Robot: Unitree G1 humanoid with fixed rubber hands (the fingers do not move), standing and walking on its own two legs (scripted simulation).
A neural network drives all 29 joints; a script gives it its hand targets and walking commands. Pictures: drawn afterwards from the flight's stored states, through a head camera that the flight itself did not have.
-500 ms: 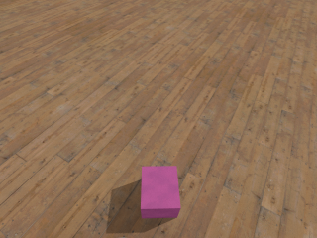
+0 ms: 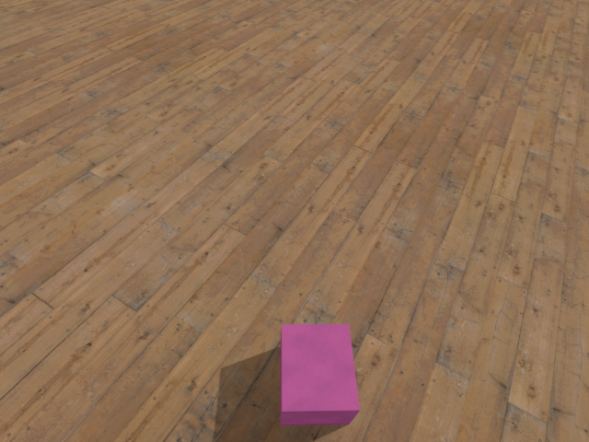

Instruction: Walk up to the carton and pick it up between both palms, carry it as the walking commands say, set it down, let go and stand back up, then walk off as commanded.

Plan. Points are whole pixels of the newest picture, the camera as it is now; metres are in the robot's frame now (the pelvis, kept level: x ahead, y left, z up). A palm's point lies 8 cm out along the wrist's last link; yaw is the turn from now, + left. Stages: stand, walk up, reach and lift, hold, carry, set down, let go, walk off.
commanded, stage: walk up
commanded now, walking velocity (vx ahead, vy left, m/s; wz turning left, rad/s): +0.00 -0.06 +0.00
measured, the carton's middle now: (315, 374) +0.42 -0.09 -0.69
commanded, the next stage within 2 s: stand in 0.74 s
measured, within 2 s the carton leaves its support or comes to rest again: neither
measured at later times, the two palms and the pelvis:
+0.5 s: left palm out of the picture +0.04 +0.13 -0.13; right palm out of the picture -0.01 -0.30 -0.15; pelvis +0.03 -0.09 +0.00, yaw -1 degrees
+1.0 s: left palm out of the picture +0.00 +0.11 -0.14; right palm out of the picture -0.03 -0.30 -0.15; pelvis +0.02 -0.10 +0.00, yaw -1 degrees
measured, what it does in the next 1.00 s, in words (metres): steps to the right: right foot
